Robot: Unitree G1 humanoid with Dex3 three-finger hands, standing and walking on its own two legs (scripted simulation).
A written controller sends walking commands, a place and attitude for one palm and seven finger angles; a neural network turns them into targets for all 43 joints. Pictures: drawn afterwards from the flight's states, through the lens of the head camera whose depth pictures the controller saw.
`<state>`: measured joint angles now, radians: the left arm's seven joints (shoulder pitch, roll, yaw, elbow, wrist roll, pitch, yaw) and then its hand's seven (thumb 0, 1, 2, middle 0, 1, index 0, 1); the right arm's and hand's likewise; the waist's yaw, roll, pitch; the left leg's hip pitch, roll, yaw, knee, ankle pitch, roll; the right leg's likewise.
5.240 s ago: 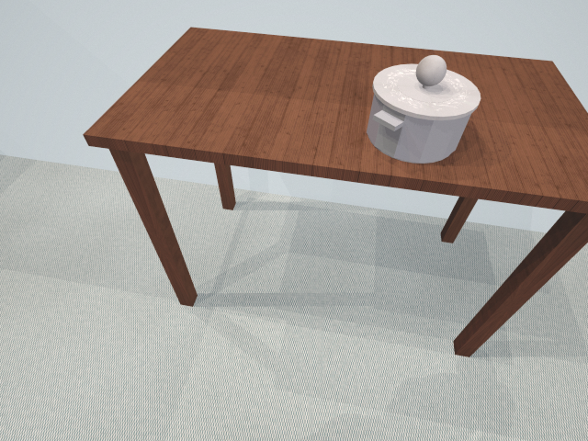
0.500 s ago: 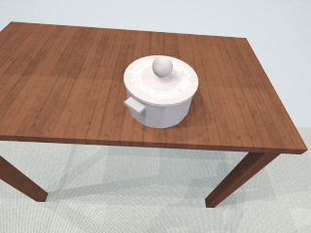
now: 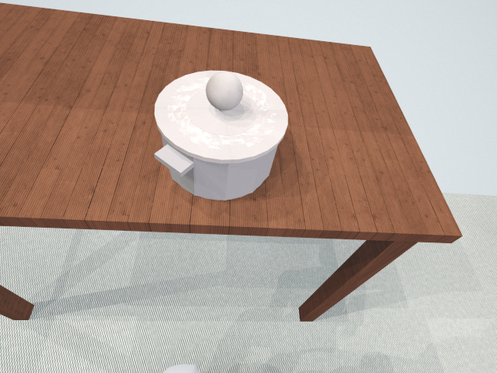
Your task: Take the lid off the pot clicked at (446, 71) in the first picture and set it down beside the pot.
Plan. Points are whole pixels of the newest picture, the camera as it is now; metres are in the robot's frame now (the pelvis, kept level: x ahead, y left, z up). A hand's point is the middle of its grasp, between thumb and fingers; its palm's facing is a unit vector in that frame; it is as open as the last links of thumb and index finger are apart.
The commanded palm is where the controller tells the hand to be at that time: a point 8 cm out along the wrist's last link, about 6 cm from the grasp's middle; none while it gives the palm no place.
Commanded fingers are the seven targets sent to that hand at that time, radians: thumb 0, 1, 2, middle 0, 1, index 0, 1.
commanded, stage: shuffle to correct the standing spot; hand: left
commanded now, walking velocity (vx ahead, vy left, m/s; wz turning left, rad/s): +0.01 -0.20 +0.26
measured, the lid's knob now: (224, 91) +0.46 +0.09 +0.19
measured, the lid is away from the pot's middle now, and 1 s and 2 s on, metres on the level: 0.00 0.00 0.00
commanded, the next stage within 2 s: come to a stop and stand still in 0.20 s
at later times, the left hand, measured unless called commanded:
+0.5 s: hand out of the picture +0.08 +0.08 -0.15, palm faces +0.02 -0.98 -0.21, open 7.4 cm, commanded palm none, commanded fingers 0.00 0.90 0.90 -0.20 -0.30 -0.20 -0.30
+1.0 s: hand out of the picture -0.03 +0.16 -0.17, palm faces +0.07 -0.97 -0.24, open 7.4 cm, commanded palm none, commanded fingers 0.00 0.90 0.90 -0.20 -0.30 -0.20 -0.30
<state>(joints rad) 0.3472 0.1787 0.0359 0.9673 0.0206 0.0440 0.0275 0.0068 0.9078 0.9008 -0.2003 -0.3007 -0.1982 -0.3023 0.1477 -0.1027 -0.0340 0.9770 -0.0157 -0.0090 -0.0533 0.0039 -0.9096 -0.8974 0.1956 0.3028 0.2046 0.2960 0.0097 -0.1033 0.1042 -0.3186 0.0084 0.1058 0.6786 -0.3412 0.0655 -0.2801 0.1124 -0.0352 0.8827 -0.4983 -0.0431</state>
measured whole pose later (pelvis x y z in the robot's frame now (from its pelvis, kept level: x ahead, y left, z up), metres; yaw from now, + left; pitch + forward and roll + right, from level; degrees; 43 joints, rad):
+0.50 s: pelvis +0.01 -0.10 +0.01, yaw +3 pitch -1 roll +0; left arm 0.19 0.18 0.00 0.93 0.02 0.01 0.02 0.01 0.91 0.90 -0.20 -0.30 -0.20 -0.30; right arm 0.24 -0.21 -0.07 1.01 -0.01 0.05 -0.03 0.01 -0.91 -0.90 0.20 0.30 0.20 0.30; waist -0.03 0.00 0.11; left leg -0.35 0.02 0.00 0.79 -0.50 -0.04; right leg -0.25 -0.03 -0.01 0.54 -0.28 0.01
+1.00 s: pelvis -0.02 -0.04 +0.01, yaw +2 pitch -1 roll -1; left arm 0.34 0.21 0.01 0.99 0.03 0.04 0.04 0.01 0.91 0.90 -0.20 -0.30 -0.20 -0.30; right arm 0.22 -0.16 -0.02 0.91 -0.02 0.02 -0.01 0.00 -0.92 -0.90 0.20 0.30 0.21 0.30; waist 0.03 -0.01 0.01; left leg -0.29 -0.09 0.13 0.56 -0.27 0.15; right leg -0.35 -0.06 0.01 0.74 -0.41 -0.01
